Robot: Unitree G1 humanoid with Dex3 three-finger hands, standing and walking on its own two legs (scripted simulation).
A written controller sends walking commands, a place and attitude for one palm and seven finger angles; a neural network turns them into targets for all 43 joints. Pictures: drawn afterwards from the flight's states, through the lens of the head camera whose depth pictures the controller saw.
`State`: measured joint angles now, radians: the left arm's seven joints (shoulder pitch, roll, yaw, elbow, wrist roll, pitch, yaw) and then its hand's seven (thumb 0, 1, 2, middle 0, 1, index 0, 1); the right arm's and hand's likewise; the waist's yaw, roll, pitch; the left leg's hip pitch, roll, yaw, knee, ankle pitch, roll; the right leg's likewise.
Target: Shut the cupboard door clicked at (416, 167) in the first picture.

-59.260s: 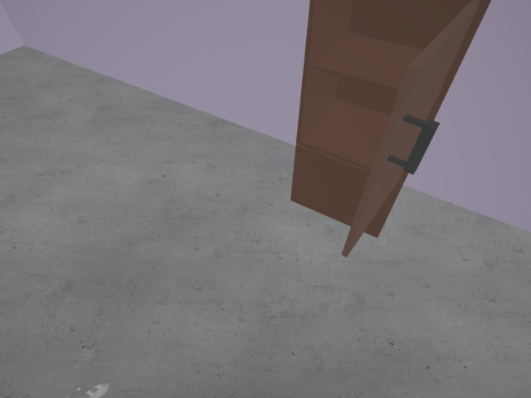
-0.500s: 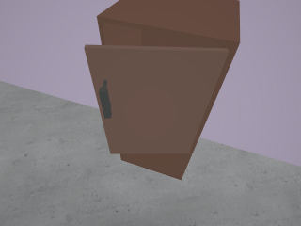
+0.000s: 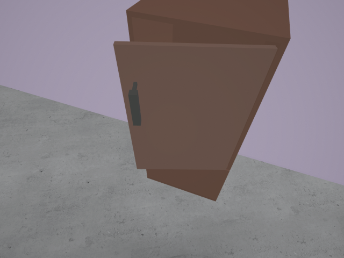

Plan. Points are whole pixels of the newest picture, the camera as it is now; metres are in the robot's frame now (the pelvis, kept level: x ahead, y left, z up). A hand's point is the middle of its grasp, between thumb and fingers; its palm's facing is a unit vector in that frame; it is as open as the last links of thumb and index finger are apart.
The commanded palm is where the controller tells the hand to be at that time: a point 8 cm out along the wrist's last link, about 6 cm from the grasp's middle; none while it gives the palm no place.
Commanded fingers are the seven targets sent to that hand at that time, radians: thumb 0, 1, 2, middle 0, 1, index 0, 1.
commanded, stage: look again from close up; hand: left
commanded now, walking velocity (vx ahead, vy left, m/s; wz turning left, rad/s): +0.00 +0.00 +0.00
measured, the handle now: (136, 103) +0.52 +0.14 +0.06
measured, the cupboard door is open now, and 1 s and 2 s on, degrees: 20 20 20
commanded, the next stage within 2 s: shuffle to correct the standing spot in 0.08 s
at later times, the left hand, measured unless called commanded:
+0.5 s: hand out of the picture -0.05 +0.17 -0.17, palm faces +0.01 -0.98 -0.19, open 7.4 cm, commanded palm none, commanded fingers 0.00 0.90 0.90 -0.20 -0.30 -0.20 -0.30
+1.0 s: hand out of the picture +0.07 +0.11 -0.17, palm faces +0.08 -0.98 -0.20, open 7.3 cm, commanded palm none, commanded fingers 0.00 0.90 0.90 -0.20 -0.30 -0.20 -0.30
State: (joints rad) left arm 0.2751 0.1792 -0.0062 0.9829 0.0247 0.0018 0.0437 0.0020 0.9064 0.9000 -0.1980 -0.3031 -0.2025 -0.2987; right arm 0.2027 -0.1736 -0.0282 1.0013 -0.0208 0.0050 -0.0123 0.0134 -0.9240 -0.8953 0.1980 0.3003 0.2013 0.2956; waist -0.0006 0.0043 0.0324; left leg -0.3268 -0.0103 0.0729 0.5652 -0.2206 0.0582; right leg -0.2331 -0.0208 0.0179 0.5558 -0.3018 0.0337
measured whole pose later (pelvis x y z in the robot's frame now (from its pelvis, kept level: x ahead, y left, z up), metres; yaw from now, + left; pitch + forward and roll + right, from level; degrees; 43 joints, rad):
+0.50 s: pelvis +0.00 -0.01 +0.00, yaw -1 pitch -1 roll -1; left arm 0.40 0.17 0.02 1.05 0.04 0.02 0.01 0.00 0.91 0.90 -0.20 -0.30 -0.20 -0.30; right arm 0.25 -0.18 -0.05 1.06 -0.02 0.03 -0.02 0.01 -0.91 -0.90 0.20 0.30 0.20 0.30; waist 0.01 0.01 0.03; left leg -0.32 0.01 0.08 0.52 -0.20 0.04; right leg -0.23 -0.02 -0.01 0.50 -0.26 0.01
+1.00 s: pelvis +0.05 -0.07 +0.01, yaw +2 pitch +0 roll -1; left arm 0.28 0.14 0.04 1.01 0.03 -0.02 0.03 0.00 0.92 0.90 -0.20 -0.30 -0.20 -0.30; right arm 0.30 -0.14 -0.06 1.11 -0.02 0.03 -0.03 0.01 -0.91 -0.90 0.20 0.30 0.20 0.30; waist -0.01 0.01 0.03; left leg -0.41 0.05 0.04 0.87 -0.44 0.00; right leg -0.21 0.00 -0.13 0.50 -0.28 -0.04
